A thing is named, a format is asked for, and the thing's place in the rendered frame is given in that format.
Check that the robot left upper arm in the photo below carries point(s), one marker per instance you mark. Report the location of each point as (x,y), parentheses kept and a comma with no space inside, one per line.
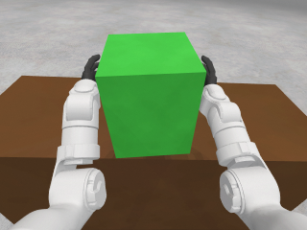
(74,195)

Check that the right robot forearm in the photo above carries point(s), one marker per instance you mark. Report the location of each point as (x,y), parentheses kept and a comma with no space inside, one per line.
(234,149)

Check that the left robot hand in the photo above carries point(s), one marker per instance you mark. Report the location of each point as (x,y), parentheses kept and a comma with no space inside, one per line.
(89,72)

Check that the right robot hand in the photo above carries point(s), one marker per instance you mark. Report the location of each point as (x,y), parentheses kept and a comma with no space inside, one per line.
(210,77)

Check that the carton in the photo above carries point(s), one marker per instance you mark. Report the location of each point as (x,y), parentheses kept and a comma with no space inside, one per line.
(150,87)

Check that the pedestal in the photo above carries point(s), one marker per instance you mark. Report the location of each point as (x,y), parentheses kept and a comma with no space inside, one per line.
(160,192)

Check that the left robot forearm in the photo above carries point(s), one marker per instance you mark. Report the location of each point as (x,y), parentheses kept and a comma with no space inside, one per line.
(80,124)

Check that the robot right upper arm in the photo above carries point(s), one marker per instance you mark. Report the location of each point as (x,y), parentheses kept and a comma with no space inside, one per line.
(252,194)

